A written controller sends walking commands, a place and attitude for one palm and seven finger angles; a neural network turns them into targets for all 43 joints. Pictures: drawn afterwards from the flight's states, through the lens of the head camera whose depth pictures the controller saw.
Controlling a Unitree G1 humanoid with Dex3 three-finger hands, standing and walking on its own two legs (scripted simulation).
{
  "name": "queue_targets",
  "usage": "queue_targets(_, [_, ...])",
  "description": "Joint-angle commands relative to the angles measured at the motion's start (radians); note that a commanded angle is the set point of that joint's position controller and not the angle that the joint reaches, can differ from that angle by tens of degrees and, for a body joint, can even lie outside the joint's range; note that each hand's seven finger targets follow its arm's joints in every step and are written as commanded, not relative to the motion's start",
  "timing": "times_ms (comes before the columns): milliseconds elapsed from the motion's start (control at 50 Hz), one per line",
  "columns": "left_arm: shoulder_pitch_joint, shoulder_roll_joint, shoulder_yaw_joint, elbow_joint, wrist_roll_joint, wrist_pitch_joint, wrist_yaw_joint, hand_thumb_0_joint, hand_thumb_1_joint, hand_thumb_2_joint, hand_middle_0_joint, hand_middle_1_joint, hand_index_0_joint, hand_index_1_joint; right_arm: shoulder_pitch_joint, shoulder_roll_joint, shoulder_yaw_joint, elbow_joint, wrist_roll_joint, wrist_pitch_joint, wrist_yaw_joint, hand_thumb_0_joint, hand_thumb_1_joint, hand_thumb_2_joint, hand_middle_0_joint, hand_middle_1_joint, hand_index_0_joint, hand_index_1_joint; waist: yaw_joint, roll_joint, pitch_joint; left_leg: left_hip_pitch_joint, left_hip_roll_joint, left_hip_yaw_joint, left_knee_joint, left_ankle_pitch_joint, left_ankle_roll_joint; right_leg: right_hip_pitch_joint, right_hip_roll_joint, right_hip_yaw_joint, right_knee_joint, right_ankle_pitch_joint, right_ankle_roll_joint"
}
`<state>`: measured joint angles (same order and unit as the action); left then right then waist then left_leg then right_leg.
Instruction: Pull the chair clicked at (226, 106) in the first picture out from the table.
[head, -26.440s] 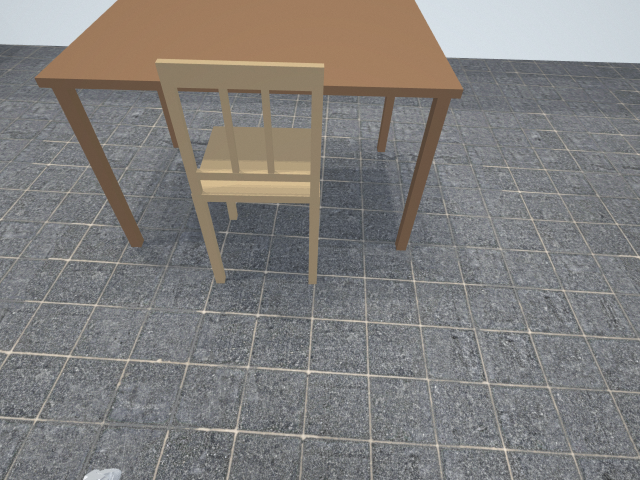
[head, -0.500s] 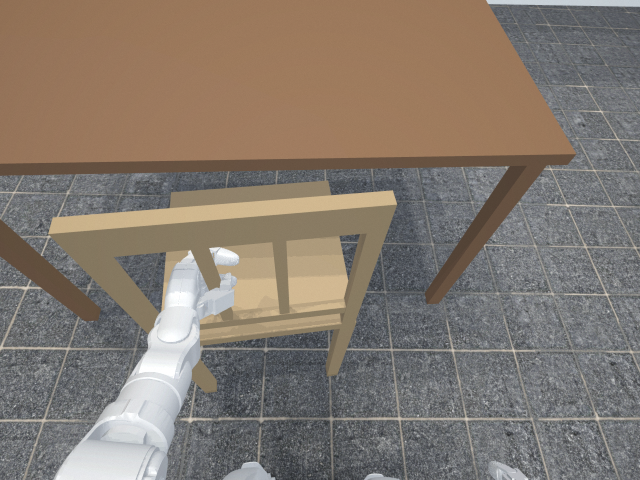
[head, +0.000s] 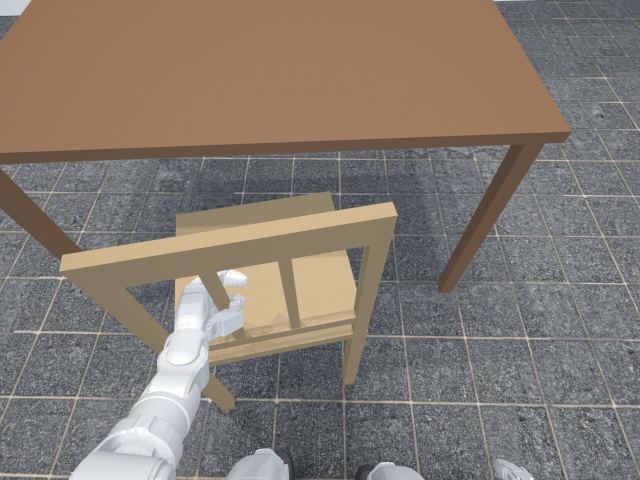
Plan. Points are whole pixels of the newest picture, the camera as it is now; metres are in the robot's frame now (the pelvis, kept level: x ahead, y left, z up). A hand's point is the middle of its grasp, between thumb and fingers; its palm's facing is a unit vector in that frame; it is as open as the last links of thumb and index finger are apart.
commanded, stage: step backward, pulling the chair out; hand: left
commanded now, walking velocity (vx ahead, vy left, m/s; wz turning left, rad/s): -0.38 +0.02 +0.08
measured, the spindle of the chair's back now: (225, 306) +0.36 +0.16 -0.09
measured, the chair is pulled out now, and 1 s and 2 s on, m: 0.14 0.20 0.38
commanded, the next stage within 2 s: none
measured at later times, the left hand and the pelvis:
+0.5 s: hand (235, 330) +0.31 +0.13 -0.06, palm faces +0.08 -0.98 -0.18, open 5.2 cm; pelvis -0.03 -0.01 +0.00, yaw +2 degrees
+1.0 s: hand (230, 356) +0.28 +0.13 -0.07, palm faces -0.02 -0.98 -0.18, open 5.1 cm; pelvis -0.08 +0.01 -0.01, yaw +3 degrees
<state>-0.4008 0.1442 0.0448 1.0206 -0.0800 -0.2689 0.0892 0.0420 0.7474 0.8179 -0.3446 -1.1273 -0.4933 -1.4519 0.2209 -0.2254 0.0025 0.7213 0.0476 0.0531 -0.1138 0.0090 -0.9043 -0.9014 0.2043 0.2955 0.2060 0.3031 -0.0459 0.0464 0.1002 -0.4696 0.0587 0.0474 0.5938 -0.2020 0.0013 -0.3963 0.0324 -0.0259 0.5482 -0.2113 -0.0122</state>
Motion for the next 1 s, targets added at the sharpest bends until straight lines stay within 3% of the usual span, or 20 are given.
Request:
queue_targets(0, [-0.342,0.216,-0.014,-0.122,0.064,-0.05,0.035,0.0,0.9,0.9,-0.5,-1.45,-0.5,-1.45,0.04,-0.156,-0.057,-0.053,-0.002,-0.071,-0.018,0.0,-0.9,-0.9,0.2,0.3,0.2,0.3,-0.01,-0.09,-0.336,0.222,0.037,-0.083,-0.04,-0.059,0.013,0.027,-0.215,0.178,-0.205,-0.038,0.001])
queue_targets(160, [-0.351,0.172,-0.034,-0.139,0.062,-0.065,0.03,0.0,0.9,0.9,-0.5,-1.45,-0.5,-1.45,0.017,-0.156,-0.048,-0.069,-0.015,-0.1,-0.024,0.0,-0.9,-0.9,0.2,0.3,0.2,0.3,0.008,0.113,-0.341,0.159,0.208,-0.287,-0.225,-0.051,0.11,0.045,-0.069,0.062,0.1,-0.123,0.005])
queue_targets(220, [-0.349,0.171,-0.03,-0.15,0.068,-0.058,0.023,0.0,0.9,0.9,-0.5,-1.45,-0.5,-1.45,0.023,-0.15,-0.051,-0.07,-0.026,-0.104,-0.019,0.0,-0.9,-0.9,0.2,0.3,0.2,0.3,0.009,0.106,-0.356,0.157,0.216,-0.263,-0.17,0.059,0.112,0.096,-0.077,0.069,0.077,-0.082,-0.001])
queue_targets(280, [-0.327,0.177,-0.027,-0.151,0.066,-0.044,0.019,0.0,0.9,0.9,-0.5,-1.45,-0.5,-1.45,0.014,-0.153,-0.053,-0.083,-0.024,-0.105,-0.012,0.0,-0.9,-0.9,0.2,0.3,0.2,0.3,0.012,0.098,-0.315,0.028,0.189,-0.23,-0.159,-0.092,0.091,0.159,-0.095,0.096,0.058,-0.103,-0.014])
queue_targets(320, [-0.32,0.207,-0.01,-0.16,0.063,-0.048,0.024,0.0,0.9,0.9,-0.5,-1.45,-0.5,-1.45,0.018,-0.148,-0.057,-0.093,-0.022,-0.111,-0.009,0.0,-0.9,-0.9,0.2,0.3,0.2,0.3,0.011,0.016,-0.285,-0.041,0.124,-0.182,-0.075,-0.245,0.062,0.146,-0.161,0.207,-0.045,-0.202,-0.038])
queue_targets(360, [-0.304,0.239,0.006,-0.145,0.069,-0.047,0.039,0.0,0.9,0.9,-0.5,-1.45,-0.5,-1.45,0.041,-0.141,-0.067,-0.073,-0.016,-0.111,-0.003,0.0,-0.9,-0.9,0.2,0.3,0.2,0.3,0.003,-0.148,-0.323,0.057,-0.007,-0.095,0.199,-0.258,-0.011,0.057,-0.348,0.416,-0.271,-0.308,-0.111])
queue_targets(380, [-0.309,0.238,0.01,-0.128,0.074,-0.039,0.045,0.0,0.9,0.9,-0.5,-1.45,-0.5,-1.45,0.013,-0.14,-0.065,-0.065,-0.02,-0.11,0.001,0.0,-0.9,-0.9,0.2,0.3,0.2,0.3,0.024,-0.154,-0.322,0.046,-0.033,-0.104,0.357,-0.269,-0.026,0.071,-0.407,0.428,-0.298,-0.191,-0.142])
queue_targets(420, [-0.316,0.228,0.025,-0.135,0.077,-0.024,0.042,0.0,0.9,0.9,-0.5,-1.45,-0.5,-1.45,-0.008,-0.129,-0.049,-0.062,-0.025,-0.121,0.008,0.0,-0.9,-0.9,0.2,0.3,0.2,0.3,0.031,-0.134,-0.354,-0.025,-0.031,-0.169,0.434,-0.305,-0.029,0.213,-0.42,0.351,-0.193,0.192,-0.173])
queue_targets(480, [-0.314,0.21,0.024,-0.149,0.068,0.001,0.034,0.0,0.9,0.9,-0.5,-1.45,-0.5,-1.45,0.006,-0.141,-0.039,-0.044,-0.021,-0.119,0.003,0.0,-0.9,-0.9,0.2,0.3,0.2,0.3,0.018,-0.162,-0.362,0.028,-0.023,-0.155,0.255,-0.289,-0.036,0.272,-0.366,0.224,-0.093,0.474,-0.122])
queue_targets(560, [-0.302,0.167,-0.015,-0.175,0.06,0.025,0.026,0.0,0.9,0.9,-0.5,-1.45,-0.5,-1.45,0.051,-0.155,-0.045,-0.034,-0.021,-0.106,-0.013,0.0,-0.9,-0.9,0.2,0.3,0.2,0.3,0.003,-0.163,-0.378,0.156,0.033,-0.106,-0.144,-0.011,-0.021,0.297,-0.277,0.127,-0.012,0.487,-0.033])
queue_targets(600, [-0.325,0.119,-0.05,-0.223,0.061,0.012,0.008,0.0,0.9,0.9,-0.5,-1.45,-0.5,-1.45,0.052,-0.176,-0.073,-0.066,-0.024,-0.087,-0.012,0.0,-0.9,-0.9,0.2,0.3,0.2,0.3,0.005,-0.054,-0.4,0.23,0.152,-0.18,-0.139,0.343,0.039,0.236,-0.148,0.063,0.044,0.394,0.035])
queue_targets(640, [-0.398,0.099,-0.078,-0.316,0.072,-0.008,-0.007,0.0,0.9,0.9,-0.5,-1.45,-0.5,-1.45,0.03,-0.151,-0.069,-0.093,-0.038,-0.072,-0.006,0.0,-0.9,-0.9,0.2,0.3,0.2,0.3,-0.015,0.081,-0.437,0.256,0.173,-0.175,-0.115,0.503,0.044,0.253,-0.138,0.039,0.111,0.429,0.028])
queue_targets(700, [-0.306,0.097,-0.063,-0.318,0.083,-0.009,-0.009,0.0,0.9,0.9,-0.5,-1.45,-0.5,-1.45,0.023,-0.142,-0.072,-0.121,-0.044,-0.054,0.013,0.0,-0.9,-0.9,0.2,0.3,0.2,0.3,0.003,0.178,-0.393,0.218,0.206,-0.169,-0.107,0.513,0.058,0.216,-0.102,0.015,0.156,0.157,0.012])
queue_targets(760, [-0.287,0.124,-0.039,-0.333,0.09,-0.02,-0.006,0.0,0.9,0.9,-0.5,-1.45,-0.5,-1.45,0.032,-0.137,-0.077,-0.128,-0.043,-0.051,0.017,0.0,-0.9,-0.9,0.2,0.3,0.2,0.3,-0.007,0.082,-0.382,0.172,0.184,-0.137,-0.052,0.423,0.028,0.276,-0.123,0.037,0.088,0.366,-0.002])
queue_targets(800, [-0.288,0.157,-0.019,-0.324,0.089,-0.026,0.002,0.0,0.9,0.9,-0.5,-1.45,-0.5,-1.45,0.05,-0.132,-0.083,-0.119,-0.033,-0.045,0.012,0.0,-0.9,-0.9,0.2,0.3,0.2,0.3,-0.02,-0.031,-0.42,0.129,0.111,-0.082,0.013,0.209,-0.018,0.313,-0.197,0.106,0.039,0.52,-0.029])
queue_targets(840, [-0.245,0.196,0.001,-0.273,0.085,-0.023,0.008,0.0,0.9,0.9,-0.5,-1.45,-0.5,-1.45,0.063,-0.131,-0.084,-0.098,-0.026,-0.047,0.005,0.0,-0.9,-0.9,0.2,0.3,0.2,0.3,-0.013,-0.167,-0.441,0.119,-0.003,-0.037,0.155,-0.214,-0.051,0.287,-0.311,0.218,-0.112,0.5,-0.084])
queue_targets(880, [-0.236,0.19,0.003,-0.229,0.093,-0.009,0.011,0.0,0.9,0.9,-0.5,-1.45,-0.5,-1.45,0.036,-0.117,-0.068,-0.098,-0.028,-0.052,0.005,0.0,-0.9,-0.9,0.2,0.3,0.2,0.3,0.01,-0.207,-0.421,0.088,-0.03,-0.084,0.259,-0.357,-0.041,0.246,-0.362,0.239,-0.187,0.324,-0.101])
queue_targets(940, [-0.249,0.171,-0.007,-0.238,0.088,0.005,0.013,0.0,0.9,0.9,-0.5,-1.45,-0.5,-1.45,0.033,-0.137,-0.048,-0.083,-0.027,-0.062,0.0,0.0,-0.9,-0.9,0.2,0.3,0.2,0.3,-0.003,-0.2,-0.386,0.143,0.002,-0.09,0.03,-0.251,-0.026,0.23,-0.296,0.124,-0.137,0.285,-0.062])
queue_targets(960, [-0.249,0.156,-0.015,-0.251,0.081,0.003,0.011,0.0,0.9,0.9,-0.5,-1.45,-0.5,-1.45,0.041,-0.14,-0.044,-0.088,-0.028,-0.06,-0.004,0.0,-0.9,-0.9,0.2,0.3,0.2,0.3,-0.013,-0.161,-0.387,0.179,0.029,-0.093,-0.137,-0.153,-0.01,0.21,-0.242,0.078,-0.086,0.223,-0.02])
queue_targets(980, [-0.244,0.12,-0.045,-0.276,0.075,-0.003,0.005,0.0,0.9,0.9,-0.5,-1.45,-0.5,-1.45,0.021,-0.162,-0.056,-0.11,-0.033,-0.057,-0.01,0.0,-0.9,-0.9,0.2,0.3,0.2,0.3,-0.005,-0.023,-0.364,0.155,0.112,-0.192,-0.228,-0.019,0.038,0.184,-0.145,0.031,-0.007,0.127,0.029])
